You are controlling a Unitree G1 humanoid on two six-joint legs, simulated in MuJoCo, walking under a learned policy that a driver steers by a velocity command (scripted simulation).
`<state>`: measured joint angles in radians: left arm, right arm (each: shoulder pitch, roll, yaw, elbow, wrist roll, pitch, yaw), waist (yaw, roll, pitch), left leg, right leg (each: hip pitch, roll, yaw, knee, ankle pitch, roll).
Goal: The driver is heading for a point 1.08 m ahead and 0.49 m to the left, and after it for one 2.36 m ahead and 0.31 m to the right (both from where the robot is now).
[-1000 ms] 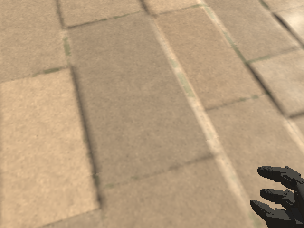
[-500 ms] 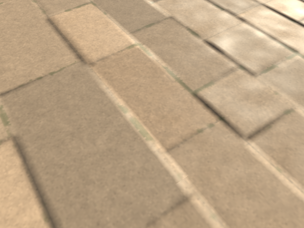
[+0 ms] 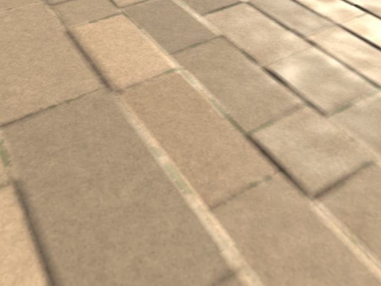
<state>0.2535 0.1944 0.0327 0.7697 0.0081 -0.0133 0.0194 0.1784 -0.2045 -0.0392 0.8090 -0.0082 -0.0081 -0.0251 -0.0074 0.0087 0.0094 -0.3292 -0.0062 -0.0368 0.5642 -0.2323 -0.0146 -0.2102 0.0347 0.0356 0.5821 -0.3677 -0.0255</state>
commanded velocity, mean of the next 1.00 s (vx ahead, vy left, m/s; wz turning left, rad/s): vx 0.00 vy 0.00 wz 0.62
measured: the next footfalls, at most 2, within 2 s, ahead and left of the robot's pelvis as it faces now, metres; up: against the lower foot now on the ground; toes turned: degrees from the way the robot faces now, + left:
left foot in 0.44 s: +0.05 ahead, +0.15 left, +0.00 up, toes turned +14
right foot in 0.96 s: +0.20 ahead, +0.01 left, +0.00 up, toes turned +47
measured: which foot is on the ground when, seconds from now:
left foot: down 0.00-0.20, up 0.22-0.42, down 0.44-0.96, up 0.98-1.00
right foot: down 0.00-0.44, up 0.46-0.94, down 0.96-1.00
